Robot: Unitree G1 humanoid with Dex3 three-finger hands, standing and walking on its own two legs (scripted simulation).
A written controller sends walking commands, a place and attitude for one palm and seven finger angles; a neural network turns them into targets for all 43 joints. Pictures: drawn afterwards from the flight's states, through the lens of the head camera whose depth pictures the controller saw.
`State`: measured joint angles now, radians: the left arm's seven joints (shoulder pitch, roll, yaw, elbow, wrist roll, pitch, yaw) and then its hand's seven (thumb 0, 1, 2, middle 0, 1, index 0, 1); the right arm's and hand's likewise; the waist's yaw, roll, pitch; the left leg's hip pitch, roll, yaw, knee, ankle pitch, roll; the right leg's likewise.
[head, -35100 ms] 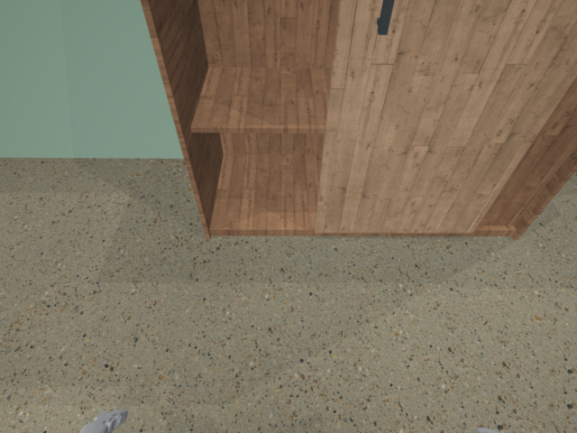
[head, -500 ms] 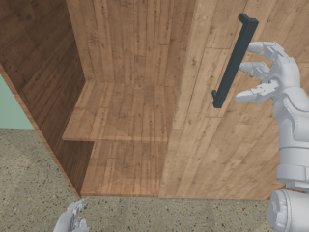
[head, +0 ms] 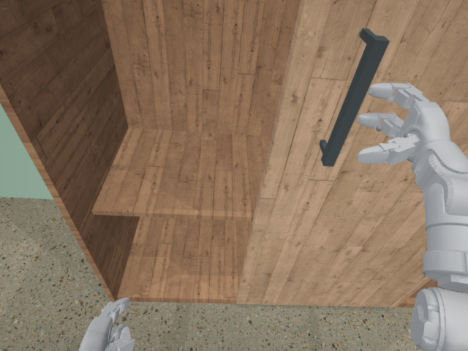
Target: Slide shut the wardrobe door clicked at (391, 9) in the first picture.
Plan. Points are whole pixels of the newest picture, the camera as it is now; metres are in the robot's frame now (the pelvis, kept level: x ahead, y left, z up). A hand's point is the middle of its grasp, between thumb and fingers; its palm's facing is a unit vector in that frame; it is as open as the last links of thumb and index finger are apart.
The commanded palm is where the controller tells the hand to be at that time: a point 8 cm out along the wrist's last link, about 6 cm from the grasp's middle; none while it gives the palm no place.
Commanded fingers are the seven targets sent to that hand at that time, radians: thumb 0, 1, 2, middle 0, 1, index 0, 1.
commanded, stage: move the hooked fingers beside the handle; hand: right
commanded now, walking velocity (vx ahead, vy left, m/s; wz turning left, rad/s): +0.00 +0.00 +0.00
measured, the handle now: (345, 104) +0.47 -0.13 +0.24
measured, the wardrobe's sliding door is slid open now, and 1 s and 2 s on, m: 0.49 0.49 0.49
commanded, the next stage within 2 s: feel for the door with the fingertips in 0.66 s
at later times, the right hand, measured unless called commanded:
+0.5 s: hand (372, 126) +0.42 -0.17 +0.23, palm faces -0.07 +1.00 -0.05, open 14.0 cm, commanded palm +0.40 -0.23 +0.25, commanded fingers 0.00 0.50 -0.30 0.30 1.20 0.30 1.20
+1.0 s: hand (355, 118) +0.43 -0.14 +0.24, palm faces -0.10 +0.99 -0.03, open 14.0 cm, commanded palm +0.41 -0.20 +0.24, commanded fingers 0.00 0.50 -0.30 0.30 1.20 0.30 1.20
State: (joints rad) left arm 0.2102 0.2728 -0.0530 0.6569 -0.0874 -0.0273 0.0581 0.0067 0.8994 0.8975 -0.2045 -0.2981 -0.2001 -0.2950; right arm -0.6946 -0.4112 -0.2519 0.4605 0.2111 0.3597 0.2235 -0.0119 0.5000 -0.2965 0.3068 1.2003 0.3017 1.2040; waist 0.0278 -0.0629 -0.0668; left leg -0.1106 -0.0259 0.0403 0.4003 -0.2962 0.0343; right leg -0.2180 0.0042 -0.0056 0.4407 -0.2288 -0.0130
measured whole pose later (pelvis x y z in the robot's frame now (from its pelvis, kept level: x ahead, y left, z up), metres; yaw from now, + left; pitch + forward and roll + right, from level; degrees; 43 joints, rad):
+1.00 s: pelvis +0.00 -0.01 +0.00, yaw +0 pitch +1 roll +0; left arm 0.18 0.26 -0.05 0.69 -0.07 -0.09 0.06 0.01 0.90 0.90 -0.20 -0.30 -0.20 -0.29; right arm -0.78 -0.31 -0.18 0.44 0.20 0.28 0.16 -0.01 0.50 -0.30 0.33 1.22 0.30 1.20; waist 0.02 -0.04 -0.03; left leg -0.13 -0.01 0.05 0.41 -0.30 0.02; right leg -0.24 0.02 0.00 0.45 -0.23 -0.02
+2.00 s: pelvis -0.01 +0.00 +0.00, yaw +1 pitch +0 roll +0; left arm 0.23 0.25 -0.04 0.69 -0.07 -0.10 0.05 0.01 0.90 0.90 -0.20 -0.30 -0.20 -0.29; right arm -0.72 -0.28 -0.19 0.43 0.20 0.26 0.13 -0.01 0.50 -0.30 0.32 1.21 0.30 1.21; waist 0.03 -0.05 -0.04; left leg -0.11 -0.03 0.03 0.40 -0.28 0.03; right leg -0.21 0.00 -0.02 0.43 -0.22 -0.01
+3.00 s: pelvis +0.00 +0.00 +0.00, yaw +0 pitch +1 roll +0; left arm 0.23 0.28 -0.04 0.68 -0.08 -0.04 0.06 0.01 0.90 0.90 -0.20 -0.30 -0.20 -0.29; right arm -0.72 -0.37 -0.24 0.43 0.20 0.29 0.19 -0.01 0.50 -0.30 0.31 1.20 0.30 1.20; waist 0.03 -0.04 -0.04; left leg -0.10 -0.03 0.04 0.39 -0.30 0.04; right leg -0.21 0.00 0.00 0.43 -0.23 -0.01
